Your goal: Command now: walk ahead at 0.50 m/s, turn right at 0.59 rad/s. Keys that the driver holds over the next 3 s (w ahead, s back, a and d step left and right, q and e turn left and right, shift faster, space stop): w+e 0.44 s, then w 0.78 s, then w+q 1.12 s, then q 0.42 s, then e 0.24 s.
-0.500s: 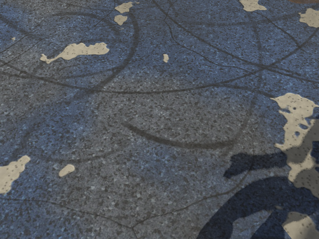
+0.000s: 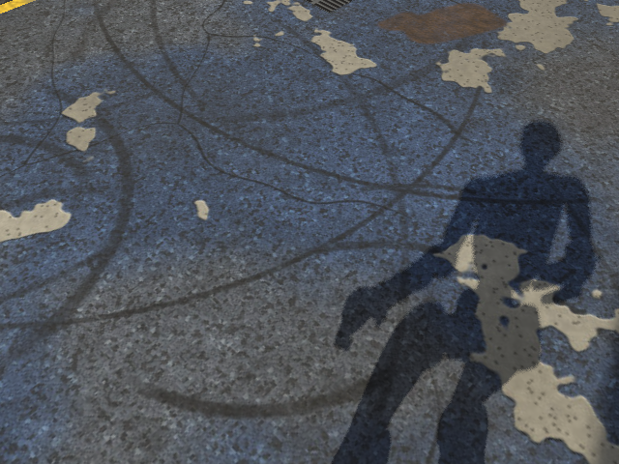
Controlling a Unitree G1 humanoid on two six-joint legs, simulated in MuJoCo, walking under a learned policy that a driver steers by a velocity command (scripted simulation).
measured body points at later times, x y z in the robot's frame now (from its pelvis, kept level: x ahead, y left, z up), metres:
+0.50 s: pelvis +0.26 -0.08 -0.01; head +0.30 -0.11 +0.44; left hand +0.50 +0.13 -0.09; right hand +0.29 -0.39 -0.12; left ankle +0.22 +0.10 -0.64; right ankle +0.30 -0.17 -0.74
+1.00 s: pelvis +0.57 -0.12 -0.01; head +0.59 -0.13 +0.44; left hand +0.72 +0.12 -0.13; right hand +0.62 -0.42 -0.10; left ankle +0.66 -0.06 -0.74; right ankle +0.39 -0.19 -0.65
